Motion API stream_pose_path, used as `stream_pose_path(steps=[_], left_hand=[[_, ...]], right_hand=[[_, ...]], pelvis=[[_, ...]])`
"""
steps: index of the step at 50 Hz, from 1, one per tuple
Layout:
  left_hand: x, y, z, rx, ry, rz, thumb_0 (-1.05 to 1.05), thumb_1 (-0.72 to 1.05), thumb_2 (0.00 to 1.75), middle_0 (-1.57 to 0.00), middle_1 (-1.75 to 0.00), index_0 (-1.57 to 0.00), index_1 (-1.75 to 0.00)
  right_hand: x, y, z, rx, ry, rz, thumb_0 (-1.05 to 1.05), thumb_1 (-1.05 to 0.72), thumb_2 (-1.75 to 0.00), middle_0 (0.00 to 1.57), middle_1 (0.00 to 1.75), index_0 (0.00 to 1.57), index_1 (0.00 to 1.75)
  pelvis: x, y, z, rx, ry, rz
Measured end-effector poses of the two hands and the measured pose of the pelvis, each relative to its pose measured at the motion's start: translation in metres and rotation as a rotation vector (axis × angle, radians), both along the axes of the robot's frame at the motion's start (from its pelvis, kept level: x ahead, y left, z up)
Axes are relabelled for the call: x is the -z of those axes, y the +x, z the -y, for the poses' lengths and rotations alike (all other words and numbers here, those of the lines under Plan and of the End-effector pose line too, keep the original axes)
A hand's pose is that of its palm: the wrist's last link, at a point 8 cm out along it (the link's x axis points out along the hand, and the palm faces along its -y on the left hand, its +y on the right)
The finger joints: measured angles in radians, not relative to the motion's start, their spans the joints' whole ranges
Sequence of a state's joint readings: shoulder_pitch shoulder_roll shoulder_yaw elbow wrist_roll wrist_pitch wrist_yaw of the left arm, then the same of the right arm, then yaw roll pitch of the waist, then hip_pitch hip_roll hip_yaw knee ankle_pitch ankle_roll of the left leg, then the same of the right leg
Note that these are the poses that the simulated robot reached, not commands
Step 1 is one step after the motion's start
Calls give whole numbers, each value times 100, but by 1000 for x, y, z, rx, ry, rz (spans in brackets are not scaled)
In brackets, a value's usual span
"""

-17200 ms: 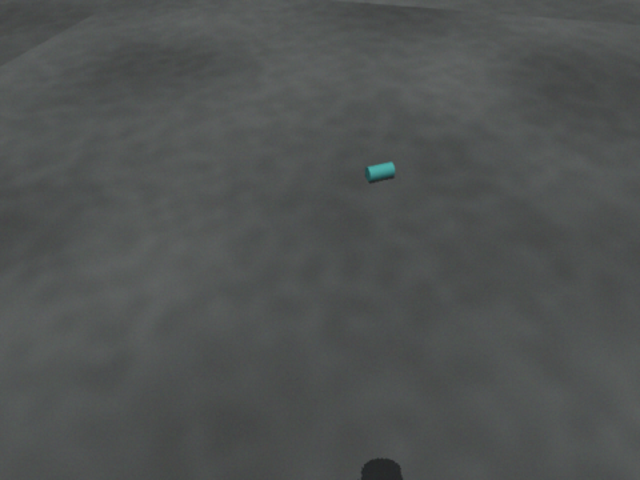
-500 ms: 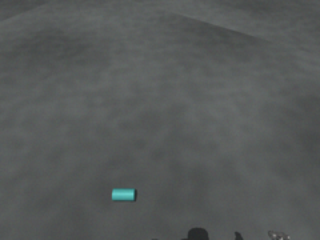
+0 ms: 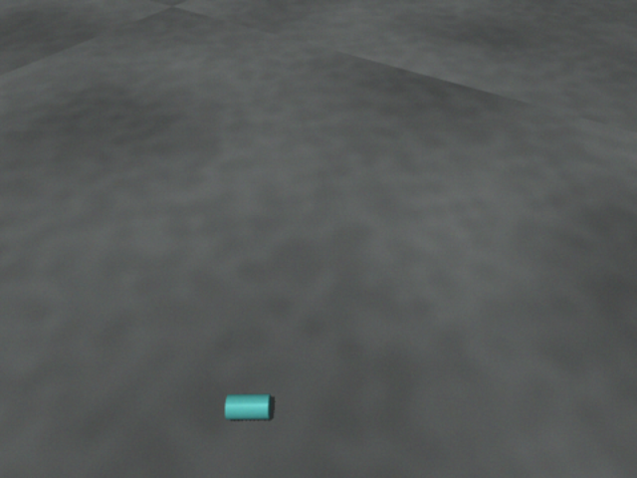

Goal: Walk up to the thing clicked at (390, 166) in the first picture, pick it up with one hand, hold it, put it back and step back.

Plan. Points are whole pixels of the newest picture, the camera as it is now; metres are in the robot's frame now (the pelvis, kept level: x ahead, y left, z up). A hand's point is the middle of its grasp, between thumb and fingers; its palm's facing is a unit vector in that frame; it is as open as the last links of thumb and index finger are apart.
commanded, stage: walk up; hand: left
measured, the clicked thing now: (248, 406) +0.47 +0.23 -0.75
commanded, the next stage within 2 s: none
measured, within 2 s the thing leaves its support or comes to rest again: neither
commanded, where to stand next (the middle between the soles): +0.09 -0.01 m, yaw +0 degrees
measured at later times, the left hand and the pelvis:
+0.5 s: hand out of the picture +0.06 +0.26 -0.16, palm faces -0.01 -0.95 -0.32, open 7.4 cm; pelvis +0.00 +0.01 +0.00, yaw +0 degrees
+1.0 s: hand out of the picture -0.02 +0.23 -0.14, palm faces +0.07 -0.92 -0.39, open 7.4 cm; pelvis -0.03 -0.03 +0.00, yaw +4 degrees
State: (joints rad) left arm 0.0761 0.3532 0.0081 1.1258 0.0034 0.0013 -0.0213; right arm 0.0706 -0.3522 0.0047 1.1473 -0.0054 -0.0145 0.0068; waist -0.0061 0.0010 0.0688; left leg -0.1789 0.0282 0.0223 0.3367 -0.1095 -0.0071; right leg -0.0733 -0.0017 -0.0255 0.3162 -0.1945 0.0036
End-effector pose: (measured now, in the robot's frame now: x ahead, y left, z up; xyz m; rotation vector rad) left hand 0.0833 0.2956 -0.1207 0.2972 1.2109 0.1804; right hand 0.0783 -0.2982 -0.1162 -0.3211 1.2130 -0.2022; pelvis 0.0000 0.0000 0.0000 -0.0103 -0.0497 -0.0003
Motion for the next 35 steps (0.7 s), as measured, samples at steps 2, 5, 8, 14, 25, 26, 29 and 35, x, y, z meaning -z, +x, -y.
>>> stream_pose_path(steps=[2, 5, 8, 14, 25, 26, 29, 35], left_hand=[[2, -3, 0, 0, -5, -11, 1, 90, 89, -20, -30, -21, -30], [4, -8, -1, -2, -10, -27, 1, 90, 89, -20, -30, -21, -30], [5, -14, -3, -5, -12, -43, 1, 90, 89, -20, -30, -21, -30], [7, -23, -6, -18, -12, -68, 1, 90, 89, -20, -30, -21, -30], [5, -27, -10, -40, 3, -72, 1, 90, 89, -20, -30, -21, -30], [5, -27, -11, -43, 8, -70, 1, 90, 89, -20, -30, -21, -30], [7, -28, -15, -45, 30, -61, 1, 90, 89, -20, -30, -21, -30], [5, -50, -6, -50, 80, -51, 1, 91, 89, -20, -30, -21, -30]], right_hand=[[0, -6, 0, 7, -3, -11, 1, -91, -89, 20, 30, 20, 30], [0, -13, -2, 16, -5, -27, 1, -91, -89, 20, 30, 20, 30], [0, -18, -4, 20, -5, -39, 1, -91, -89, 20, 30, 20, 30], [1, -18, -8, 21, 1, -44, 1, -91, -89, 20, 30, 20, 30], [3, 3, -13, 4, 14, -2, 1, -91, -89, 20, 30, 20, 30], [4, 5, -11, 3, 10, 3, 1, -91, -89, 20, 30, 20, 30], [5, 8, -2, -2, -6, 20, 1, -91, -89, 20, 30, 20, 30], [12, 9, 31, -35, -45, 61, 1, -90, -89, 20, 30, 21, 30]], pelvis=[[0, 0, -1, 1, 0, -1], [-1, -1, -3, 0, 0, -5], [-1, -1, -5, -1, 0, -8], [-1, 1, -7, -2, 1, -13], [1, 1, -7, -7, 4, -22], [2, -2, -6, -8, 5, -24], [7, -14, -1, -12, 13, -27], [18, -36, 21, -9, 16, -34]])
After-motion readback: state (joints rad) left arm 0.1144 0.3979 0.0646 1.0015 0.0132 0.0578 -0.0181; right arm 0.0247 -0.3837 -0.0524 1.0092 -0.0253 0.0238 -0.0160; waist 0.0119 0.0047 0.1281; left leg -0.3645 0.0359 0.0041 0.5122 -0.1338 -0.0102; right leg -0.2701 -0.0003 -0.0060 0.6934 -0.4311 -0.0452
